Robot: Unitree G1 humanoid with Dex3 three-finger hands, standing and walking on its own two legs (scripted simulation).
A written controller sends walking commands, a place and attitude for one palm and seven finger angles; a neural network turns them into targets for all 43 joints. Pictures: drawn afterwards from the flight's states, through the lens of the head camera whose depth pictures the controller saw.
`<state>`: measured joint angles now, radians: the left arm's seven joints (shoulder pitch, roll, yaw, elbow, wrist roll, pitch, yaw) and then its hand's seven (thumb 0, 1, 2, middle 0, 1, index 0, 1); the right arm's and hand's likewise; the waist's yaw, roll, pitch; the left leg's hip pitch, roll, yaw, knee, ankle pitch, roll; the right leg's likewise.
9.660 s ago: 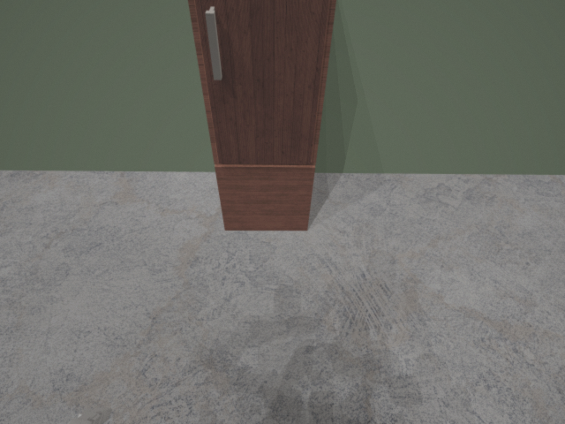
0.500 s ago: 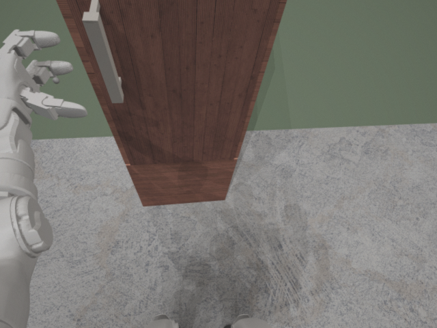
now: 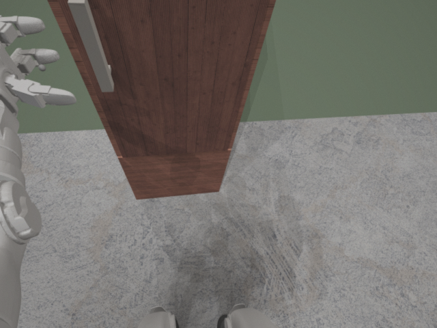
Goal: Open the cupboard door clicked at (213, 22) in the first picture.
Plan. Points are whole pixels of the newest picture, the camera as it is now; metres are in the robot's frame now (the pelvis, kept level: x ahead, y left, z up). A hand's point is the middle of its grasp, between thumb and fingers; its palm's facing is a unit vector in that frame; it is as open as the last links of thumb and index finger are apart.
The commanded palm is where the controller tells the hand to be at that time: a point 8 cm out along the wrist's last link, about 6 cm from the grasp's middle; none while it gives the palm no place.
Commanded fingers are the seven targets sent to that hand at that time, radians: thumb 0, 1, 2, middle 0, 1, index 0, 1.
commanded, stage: slide the fingers in behind the handle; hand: left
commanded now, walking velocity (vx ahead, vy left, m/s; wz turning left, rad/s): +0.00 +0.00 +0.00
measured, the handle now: (95, 42) +0.59 +0.16 +0.13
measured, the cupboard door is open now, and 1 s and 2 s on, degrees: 0 0 2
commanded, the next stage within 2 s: close the thumb around the handle in 1.58 s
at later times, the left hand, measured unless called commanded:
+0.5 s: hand (64, 67) +0.53 +0.20 +0.12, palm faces +0.05 -1.00 +0.01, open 14.0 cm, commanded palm +0.51 +0.24 +0.12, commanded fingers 0.00 -0.50 0.30 -0.30 -1.20 -0.30 -1.20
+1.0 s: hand (90, 66) +0.54 +0.16 +0.12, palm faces +0.04 -1.00 +0.02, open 14.0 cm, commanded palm +0.51 +0.21 +0.12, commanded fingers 0.00 -0.50 0.30 -0.30 -1.20 -0.30 -1.20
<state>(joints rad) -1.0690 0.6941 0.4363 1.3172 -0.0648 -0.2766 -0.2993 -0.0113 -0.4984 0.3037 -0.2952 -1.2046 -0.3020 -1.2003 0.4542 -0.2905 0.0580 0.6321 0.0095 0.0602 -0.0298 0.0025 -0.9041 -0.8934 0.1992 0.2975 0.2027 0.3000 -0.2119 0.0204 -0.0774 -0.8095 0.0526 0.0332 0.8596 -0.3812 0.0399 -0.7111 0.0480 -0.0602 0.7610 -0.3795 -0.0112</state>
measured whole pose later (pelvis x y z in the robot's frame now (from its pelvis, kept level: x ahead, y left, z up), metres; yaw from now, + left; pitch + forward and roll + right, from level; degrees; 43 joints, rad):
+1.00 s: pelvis +0.00 -0.01 +0.00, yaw +0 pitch +18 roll -3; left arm -1.06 0.51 0.37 1.25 -0.06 -0.29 -0.15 -0.01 -0.50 0.30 -0.30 -1.20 -0.30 -1.20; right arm 0.45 -0.28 0.04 0.64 -0.01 0.04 0.01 0.00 -0.91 -0.89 0.20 0.30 0.20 0.30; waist -0.20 0.03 -0.09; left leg -0.79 0.05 0.03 0.86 -0.39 0.03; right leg -0.70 0.04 -0.06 0.78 -0.39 -0.02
